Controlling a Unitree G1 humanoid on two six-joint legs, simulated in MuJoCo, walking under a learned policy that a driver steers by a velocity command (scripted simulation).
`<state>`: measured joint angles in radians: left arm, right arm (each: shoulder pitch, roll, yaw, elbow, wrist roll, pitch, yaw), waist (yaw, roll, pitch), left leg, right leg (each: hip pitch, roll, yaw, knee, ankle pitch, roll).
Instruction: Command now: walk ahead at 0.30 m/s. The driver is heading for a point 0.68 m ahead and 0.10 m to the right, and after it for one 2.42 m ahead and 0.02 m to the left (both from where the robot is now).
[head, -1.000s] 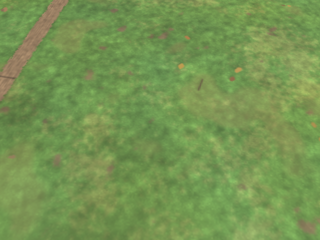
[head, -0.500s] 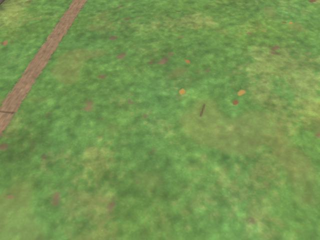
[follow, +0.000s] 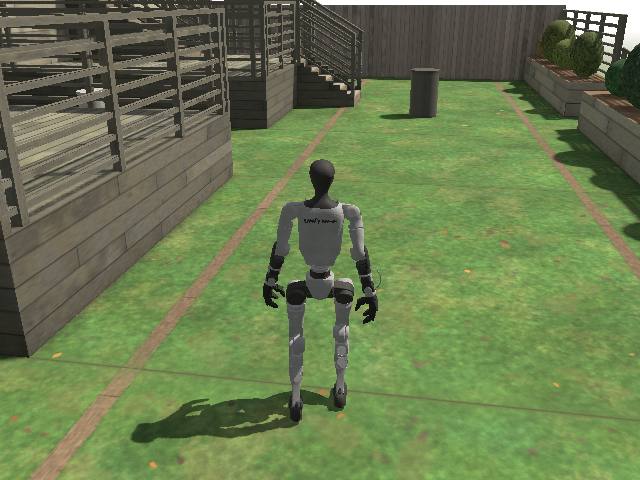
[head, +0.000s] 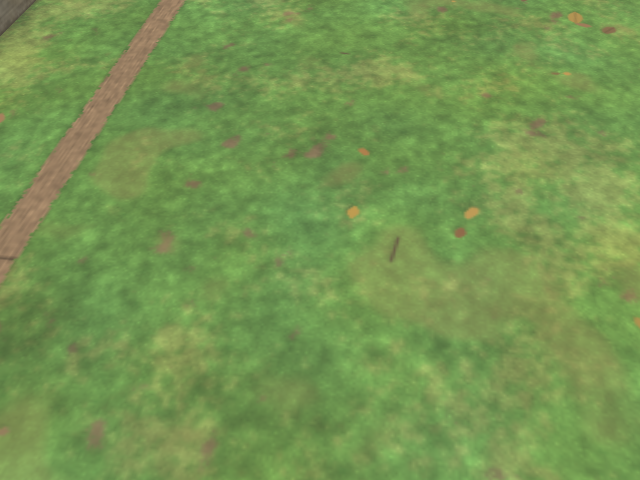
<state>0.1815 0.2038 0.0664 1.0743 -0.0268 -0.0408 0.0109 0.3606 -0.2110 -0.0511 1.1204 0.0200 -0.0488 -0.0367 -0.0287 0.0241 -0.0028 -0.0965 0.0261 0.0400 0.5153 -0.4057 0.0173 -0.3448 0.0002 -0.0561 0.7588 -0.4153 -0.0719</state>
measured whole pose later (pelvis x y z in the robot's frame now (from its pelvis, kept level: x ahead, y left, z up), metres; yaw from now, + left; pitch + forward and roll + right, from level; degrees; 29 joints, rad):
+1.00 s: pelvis +0.48 +0.04 +0.01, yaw -7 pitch +1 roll +2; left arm 0.13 0.24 0.08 0.94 -0.02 -0.06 0.00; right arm 0.33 -0.22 -0.05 1.05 -0.02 -0.11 -0.01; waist -0.05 -0.03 -0.01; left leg 0.02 -0.06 0.18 0.19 -0.23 0.06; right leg -0.74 -0.11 0.08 0.79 0.09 -0.05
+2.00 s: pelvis +1.07 -0.08 +0.01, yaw -3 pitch +3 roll +0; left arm 0.10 0.28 0.05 0.73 0.02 -0.10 0.01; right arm 0.31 -0.26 -0.06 0.79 0.01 -0.06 0.01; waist -0.04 -0.02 0.02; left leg -0.21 -0.12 -0.09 0.34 -0.17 0.10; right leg -0.66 -0.09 0.09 0.87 -0.19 0.04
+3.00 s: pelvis +1.58 +0.02 +0.01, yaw +20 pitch +1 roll +1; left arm 0.19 0.31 0.06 0.80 -0.02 -0.06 0.00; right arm 0.31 -0.26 -0.06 0.75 -0.02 -0.09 0.02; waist -0.02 -0.05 0.01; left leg -0.13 -0.06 0.08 0.30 -0.19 0.07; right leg -0.70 -0.12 0.07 1.03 -0.16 0.02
